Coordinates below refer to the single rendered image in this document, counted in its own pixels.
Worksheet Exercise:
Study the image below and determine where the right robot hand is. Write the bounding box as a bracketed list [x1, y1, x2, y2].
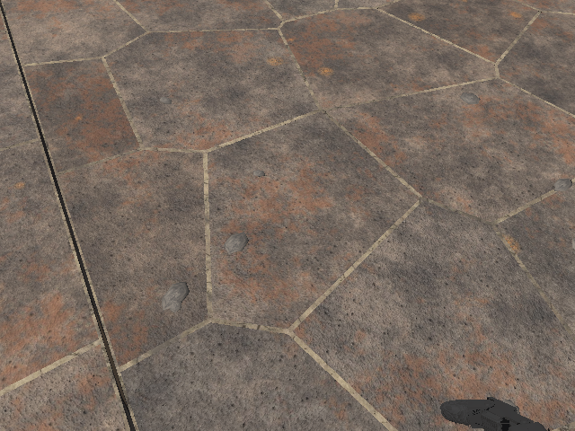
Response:
[440, 397, 550, 431]

